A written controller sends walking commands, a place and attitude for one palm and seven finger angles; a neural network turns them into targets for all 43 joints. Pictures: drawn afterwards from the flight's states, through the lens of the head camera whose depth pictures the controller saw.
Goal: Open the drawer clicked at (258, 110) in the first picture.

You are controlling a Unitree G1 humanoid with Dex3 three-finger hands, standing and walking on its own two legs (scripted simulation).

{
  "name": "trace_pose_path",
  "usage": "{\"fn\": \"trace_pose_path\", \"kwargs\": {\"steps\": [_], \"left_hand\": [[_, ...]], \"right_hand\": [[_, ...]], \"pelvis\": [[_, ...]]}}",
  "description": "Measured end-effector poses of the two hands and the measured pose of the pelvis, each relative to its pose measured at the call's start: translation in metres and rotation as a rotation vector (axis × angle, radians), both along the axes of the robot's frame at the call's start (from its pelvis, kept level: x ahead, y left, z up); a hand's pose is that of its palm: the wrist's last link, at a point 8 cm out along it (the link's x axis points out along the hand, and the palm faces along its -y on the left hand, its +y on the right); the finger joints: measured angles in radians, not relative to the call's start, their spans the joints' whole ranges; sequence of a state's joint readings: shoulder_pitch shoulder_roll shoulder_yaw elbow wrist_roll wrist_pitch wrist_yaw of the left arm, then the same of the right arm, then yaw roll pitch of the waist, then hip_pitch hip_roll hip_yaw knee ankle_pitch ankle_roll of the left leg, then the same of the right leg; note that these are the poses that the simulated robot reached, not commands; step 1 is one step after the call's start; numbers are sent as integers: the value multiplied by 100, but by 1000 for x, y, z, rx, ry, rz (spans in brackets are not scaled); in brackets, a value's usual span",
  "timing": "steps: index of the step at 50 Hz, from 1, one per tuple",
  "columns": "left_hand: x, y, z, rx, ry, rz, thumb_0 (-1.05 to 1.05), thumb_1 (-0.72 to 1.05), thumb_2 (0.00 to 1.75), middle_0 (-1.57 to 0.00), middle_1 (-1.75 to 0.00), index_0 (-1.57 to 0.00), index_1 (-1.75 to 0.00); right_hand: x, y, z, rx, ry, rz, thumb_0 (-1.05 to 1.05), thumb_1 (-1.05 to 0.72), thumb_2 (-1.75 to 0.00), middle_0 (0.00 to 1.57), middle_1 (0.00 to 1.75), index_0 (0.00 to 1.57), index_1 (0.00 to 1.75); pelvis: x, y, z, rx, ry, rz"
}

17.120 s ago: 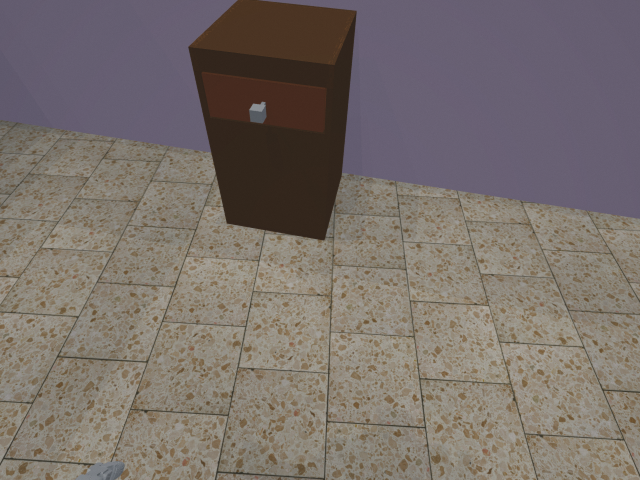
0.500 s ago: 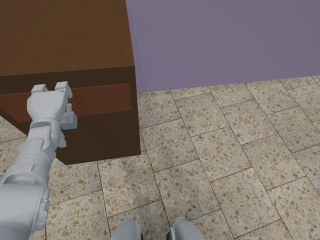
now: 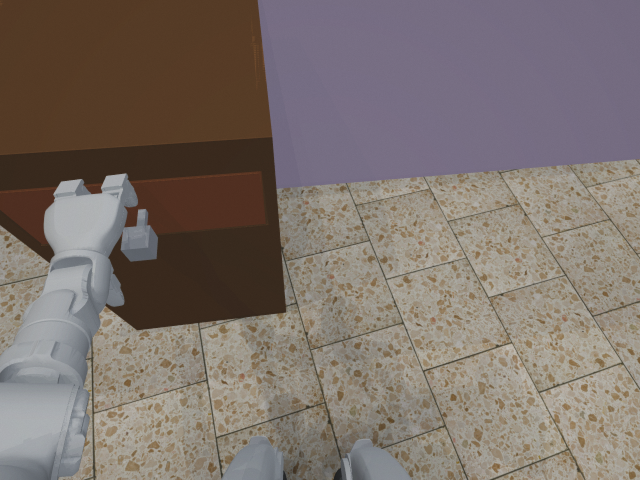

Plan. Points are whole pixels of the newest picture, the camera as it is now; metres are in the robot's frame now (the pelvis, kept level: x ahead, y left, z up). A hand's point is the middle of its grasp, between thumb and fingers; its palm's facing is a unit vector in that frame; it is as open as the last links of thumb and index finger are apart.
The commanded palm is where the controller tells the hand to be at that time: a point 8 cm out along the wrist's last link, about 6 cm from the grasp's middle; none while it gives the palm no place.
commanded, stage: lower the fingers behind the handle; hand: left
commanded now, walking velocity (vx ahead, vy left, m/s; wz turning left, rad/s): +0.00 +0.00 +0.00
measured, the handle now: (141, 232) +0.48 +0.28 -0.10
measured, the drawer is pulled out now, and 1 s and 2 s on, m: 0.00 0.00 0.00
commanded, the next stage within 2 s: lift the fingers back up to retry in 1.52 s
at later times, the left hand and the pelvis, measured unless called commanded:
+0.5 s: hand (117, 253) +0.43 +0.29 -0.07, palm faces -0.06 -0.02 -1.00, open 13.8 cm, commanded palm +0.43 +0.27 -0.02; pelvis -0.01 +0.01 -0.02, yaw -1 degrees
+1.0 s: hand (124, 253) +0.44 +0.29 -0.09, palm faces -0.02 -0.02 -1.00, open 13.7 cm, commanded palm +0.43 +0.27 -0.05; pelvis -0.03 +0.01 -0.05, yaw -1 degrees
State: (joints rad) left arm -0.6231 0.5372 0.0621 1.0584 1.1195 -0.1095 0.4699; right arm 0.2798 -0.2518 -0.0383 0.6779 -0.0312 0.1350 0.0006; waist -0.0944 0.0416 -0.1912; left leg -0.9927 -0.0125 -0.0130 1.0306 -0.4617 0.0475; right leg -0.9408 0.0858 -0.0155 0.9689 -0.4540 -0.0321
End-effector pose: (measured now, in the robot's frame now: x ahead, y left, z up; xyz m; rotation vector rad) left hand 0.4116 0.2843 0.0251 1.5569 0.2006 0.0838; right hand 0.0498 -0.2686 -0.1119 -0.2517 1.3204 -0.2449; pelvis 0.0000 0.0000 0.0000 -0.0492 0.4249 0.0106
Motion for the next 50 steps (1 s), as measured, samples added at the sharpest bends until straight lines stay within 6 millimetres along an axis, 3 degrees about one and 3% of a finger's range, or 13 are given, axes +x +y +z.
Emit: {"fn": "trace_pose_path", "kwargs": {"steps": [36, 50], "left_hand": [[9, 3, -54, -23, -18, -36, 0, -48, 30, -32, -120, -32, -120], [10, 0, -57, -1, -57, -18, 0, -48, 30, -32, -120, -32, -128]], "right_hand": [[-34, 13, -33, -15, 78, -1, 0, -90, -90, 21, 30, 20, 30], [-38, 14, -48, -2, 77, 22, 0, -90, -90, 21, 30, 20, 30]], "pelvis": [[-16, 14, -37, -26, 80, -9], [-27, 11, -50, -27, 93, -4]]}}
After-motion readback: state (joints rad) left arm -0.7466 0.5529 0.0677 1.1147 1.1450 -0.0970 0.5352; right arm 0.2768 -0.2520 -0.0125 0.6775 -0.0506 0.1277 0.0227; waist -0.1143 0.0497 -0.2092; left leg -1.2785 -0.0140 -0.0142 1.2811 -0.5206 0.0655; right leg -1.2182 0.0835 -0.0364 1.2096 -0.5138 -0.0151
